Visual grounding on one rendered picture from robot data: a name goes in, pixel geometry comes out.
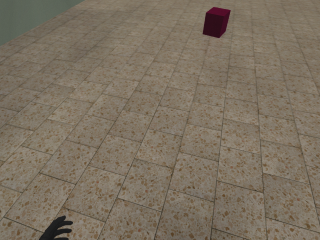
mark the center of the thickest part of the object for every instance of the left robot hand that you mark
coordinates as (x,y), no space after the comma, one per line
(52,231)

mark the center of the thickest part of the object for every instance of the carton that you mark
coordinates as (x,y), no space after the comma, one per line
(216,20)

